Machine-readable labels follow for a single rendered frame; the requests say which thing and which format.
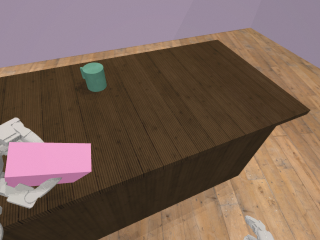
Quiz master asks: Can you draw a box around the robot right hand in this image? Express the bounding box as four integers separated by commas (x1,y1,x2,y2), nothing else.
243,215,275,240

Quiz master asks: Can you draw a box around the table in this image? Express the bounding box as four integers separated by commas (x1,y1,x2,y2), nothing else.
0,39,310,240

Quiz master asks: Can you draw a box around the robot left hand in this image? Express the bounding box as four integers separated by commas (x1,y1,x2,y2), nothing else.
0,117,62,209

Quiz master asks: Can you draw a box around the sponge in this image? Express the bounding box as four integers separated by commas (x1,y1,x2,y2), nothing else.
4,142,92,188

